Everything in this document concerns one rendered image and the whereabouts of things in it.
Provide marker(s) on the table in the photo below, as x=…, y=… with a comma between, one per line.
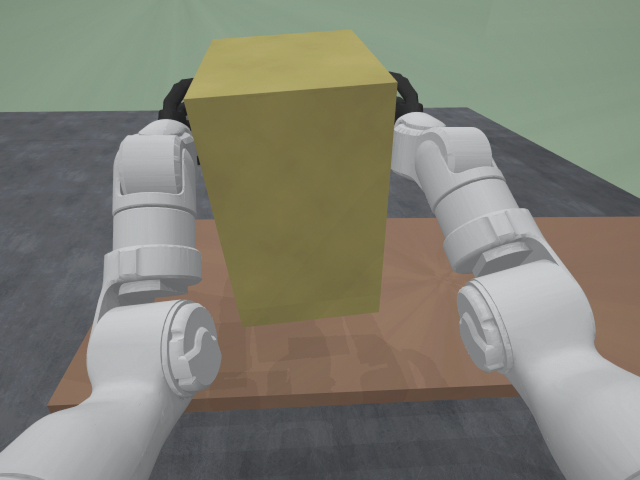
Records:
x=411, y=350

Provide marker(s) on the robot left upper arm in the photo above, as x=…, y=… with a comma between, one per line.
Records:
x=145, y=362

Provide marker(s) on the carton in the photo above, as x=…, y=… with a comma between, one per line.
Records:
x=294, y=135

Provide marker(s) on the robot right hand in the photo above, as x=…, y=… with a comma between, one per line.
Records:
x=409, y=103

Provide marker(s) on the left robot forearm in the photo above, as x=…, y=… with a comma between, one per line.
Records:
x=154, y=208

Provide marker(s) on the right robot forearm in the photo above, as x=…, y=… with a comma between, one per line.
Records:
x=485, y=231

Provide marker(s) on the robot left hand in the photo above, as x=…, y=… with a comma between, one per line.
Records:
x=173, y=108

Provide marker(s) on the robot right upper arm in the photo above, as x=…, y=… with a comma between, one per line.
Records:
x=532, y=324

